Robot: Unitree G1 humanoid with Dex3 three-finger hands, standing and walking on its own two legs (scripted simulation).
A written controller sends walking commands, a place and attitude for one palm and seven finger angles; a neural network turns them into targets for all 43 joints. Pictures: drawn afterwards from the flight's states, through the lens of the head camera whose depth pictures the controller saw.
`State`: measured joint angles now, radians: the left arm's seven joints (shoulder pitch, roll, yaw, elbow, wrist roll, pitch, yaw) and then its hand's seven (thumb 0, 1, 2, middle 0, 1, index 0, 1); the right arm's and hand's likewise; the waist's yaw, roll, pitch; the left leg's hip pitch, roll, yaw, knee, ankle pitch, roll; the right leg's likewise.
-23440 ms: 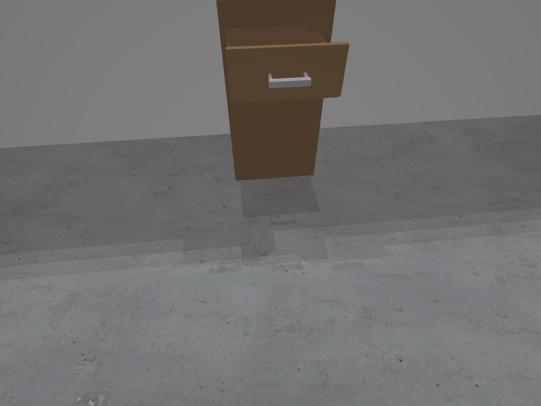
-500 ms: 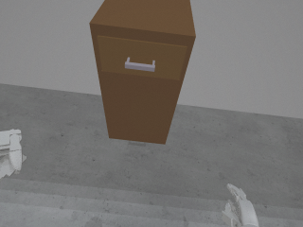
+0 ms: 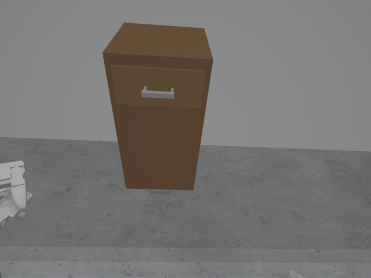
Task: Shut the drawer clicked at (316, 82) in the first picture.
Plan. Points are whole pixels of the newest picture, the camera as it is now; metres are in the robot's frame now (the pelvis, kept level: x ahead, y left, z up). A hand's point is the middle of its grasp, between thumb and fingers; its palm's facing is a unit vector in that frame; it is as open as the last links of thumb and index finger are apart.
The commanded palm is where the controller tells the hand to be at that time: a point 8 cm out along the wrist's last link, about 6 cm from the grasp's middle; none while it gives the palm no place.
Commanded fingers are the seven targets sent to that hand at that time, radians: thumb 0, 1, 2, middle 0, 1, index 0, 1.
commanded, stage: stop stepping back and stand still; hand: left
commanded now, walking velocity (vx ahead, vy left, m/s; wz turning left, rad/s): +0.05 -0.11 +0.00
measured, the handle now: (158, 91) +0.85 +0.15 -0.01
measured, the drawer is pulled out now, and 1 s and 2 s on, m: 0.00 0.00 0.00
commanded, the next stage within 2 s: let the arm hang, fingers relaxed in 0.58 s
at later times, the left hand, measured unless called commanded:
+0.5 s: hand (39, 213) +0.17 +0.23 +0.17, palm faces +0.43 -0.80 -0.41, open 3.3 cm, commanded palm +0.11 +0.27 +0.20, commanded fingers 0.00 0.90 0.90 -1.40 -1.60 -1.40 -1.60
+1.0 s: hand out of the picture +0.02 +0.19 -0.15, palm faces +0.01 -0.97 -0.23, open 3.2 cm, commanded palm none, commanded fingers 0.00 0.90 0.90 -0.72 -0.86 -0.72 -0.86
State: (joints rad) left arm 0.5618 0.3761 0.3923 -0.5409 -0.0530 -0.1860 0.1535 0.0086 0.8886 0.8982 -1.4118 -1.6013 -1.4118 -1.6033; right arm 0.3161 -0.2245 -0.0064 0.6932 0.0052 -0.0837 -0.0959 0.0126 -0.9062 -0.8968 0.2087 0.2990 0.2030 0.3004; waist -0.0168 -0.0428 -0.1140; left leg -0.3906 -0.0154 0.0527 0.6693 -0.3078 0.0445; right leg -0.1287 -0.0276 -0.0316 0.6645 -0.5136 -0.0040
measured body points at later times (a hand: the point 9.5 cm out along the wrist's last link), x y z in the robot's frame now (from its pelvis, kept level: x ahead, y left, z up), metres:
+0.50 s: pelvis -0.02 -0.01 +0.02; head -0.02 -0.02 +0.47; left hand +0.14 +0.27 +0.19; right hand +0.14 -0.26 -0.07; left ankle -0.01 +0.11 -0.72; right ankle +0.00 -0.10 -0.72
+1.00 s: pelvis -0.04 +0.00 +0.01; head -0.01 +0.01 +0.46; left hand +0.02 +0.24 -0.13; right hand +0.05 -0.25 -0.12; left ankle -0.01 +0.11 -0.72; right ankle +0.00 -0.10 -0.72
